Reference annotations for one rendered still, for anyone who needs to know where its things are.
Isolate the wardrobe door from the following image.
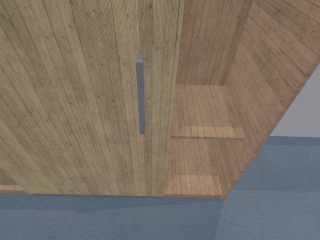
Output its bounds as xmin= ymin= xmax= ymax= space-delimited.
xmin=0 ymin=168 xmax=18 ymax=185
xmin=0 ymin=0 xmax=185 ymax=197

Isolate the handle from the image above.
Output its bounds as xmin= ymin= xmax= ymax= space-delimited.
xmin=135 ymin=53 xmax=146 ymax=134

